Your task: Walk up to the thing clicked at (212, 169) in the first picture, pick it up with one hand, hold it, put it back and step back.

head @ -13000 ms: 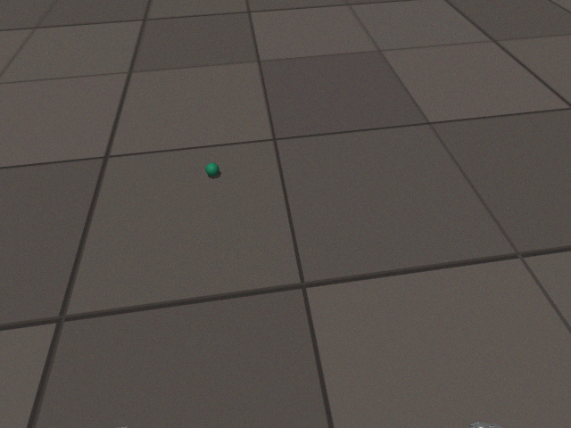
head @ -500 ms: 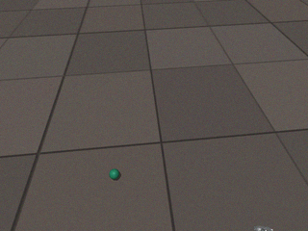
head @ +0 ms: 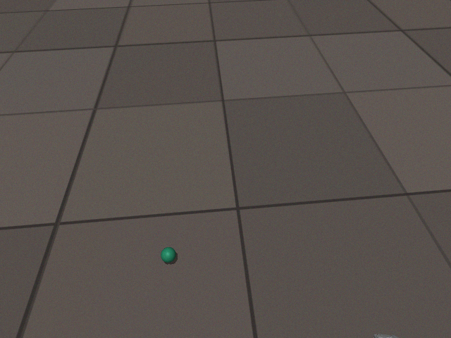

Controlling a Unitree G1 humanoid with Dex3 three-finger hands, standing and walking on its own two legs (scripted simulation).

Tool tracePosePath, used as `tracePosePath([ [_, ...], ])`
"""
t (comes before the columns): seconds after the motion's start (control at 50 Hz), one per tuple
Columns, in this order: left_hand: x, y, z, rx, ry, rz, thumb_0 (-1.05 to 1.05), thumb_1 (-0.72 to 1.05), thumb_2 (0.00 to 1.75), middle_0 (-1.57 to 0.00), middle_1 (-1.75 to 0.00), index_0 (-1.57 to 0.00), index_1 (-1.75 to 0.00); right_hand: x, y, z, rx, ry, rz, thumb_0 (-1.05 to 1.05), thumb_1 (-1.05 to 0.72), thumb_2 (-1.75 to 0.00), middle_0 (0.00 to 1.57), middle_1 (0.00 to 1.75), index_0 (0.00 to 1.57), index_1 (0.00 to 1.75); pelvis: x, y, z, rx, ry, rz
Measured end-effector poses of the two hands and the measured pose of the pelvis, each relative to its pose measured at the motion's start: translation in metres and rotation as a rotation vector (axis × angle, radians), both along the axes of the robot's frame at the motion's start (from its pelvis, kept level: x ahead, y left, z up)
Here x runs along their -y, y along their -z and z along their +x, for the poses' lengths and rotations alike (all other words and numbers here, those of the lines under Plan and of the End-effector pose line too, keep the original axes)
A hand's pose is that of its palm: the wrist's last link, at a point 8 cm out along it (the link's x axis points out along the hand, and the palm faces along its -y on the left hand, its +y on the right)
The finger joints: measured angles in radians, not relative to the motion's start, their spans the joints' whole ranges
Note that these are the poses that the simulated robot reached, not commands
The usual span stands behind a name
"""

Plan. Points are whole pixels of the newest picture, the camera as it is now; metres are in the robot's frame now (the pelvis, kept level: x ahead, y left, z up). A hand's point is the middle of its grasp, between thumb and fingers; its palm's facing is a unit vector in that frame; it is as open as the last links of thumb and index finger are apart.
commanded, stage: stand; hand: left
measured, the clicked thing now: (168, 254) +0.54 +0.29 -0.75
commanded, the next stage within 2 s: walk up in 1.52 s
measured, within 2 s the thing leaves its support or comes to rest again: neither
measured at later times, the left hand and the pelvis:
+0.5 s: hand out of the picture +0.09 +0.25 -0.16, palm faces -0.02 -0.94 -0.34, open 7.4 cm; pelvis +0.01 +0.00 +0.00, yaw +0 degrees
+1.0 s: hand out of the picture +0.07 +0.25 -0.16, palm faces -0.02 -0.94 -0.34, open 7.4 cm; pelvis +0.01 +0.00 +0.00, yaw +0 degrees
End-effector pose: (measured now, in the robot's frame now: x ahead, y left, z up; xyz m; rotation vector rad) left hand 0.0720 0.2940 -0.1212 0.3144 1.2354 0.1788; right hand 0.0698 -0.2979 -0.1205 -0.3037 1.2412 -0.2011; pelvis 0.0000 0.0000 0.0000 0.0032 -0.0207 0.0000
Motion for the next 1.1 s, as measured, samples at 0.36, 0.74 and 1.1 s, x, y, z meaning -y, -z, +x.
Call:
tracePosePath([
  [0.36, -0.001, -0.003, 0.015, 0.018, -0.003, 0.009, 0.01, 0.9, 0.9, -0.21, -0.3, -0.2, -0.3, 0.001, -0.002, 0.019, 0.025, -0.006, -0.004, 0.01, -0.91, -0.9, 0.21, 0.3, 0.21, 0.3, 0.001, 0.0, 0.01, 0.006, -0.001, -0.001],
  [0.74, -0.001, -0.001, 0.003, -0.002, -0.014, 0.009, 0.01, 0.9, 0.9, -0.21, -0.3, -0.2, -0.3, 0.0, -0.002, 0.014, 0.015, -0.008, -0.002, 0.01, -0.91, -0.9, 0.21, 0.3, 0.21, 0.3, 0.001, -0.001, 0.009, 0.01, -0.003, -0.002],
  [1.1, -0.005, 0.0, -0.001, -0.012, -0.018, 0.008, 0.01, 0.9, 0.9, -0.21, -0.3, -0.2, -0.3, -0.003, -0.001, 0.009, 0.0, -0.011, -0.006, 0.01, -0.91, -0.9, 0.21, 0.3, 0.21, 0.3, -0.002, -0.001, 0.008, 0.009, -0.007, -0.001],
])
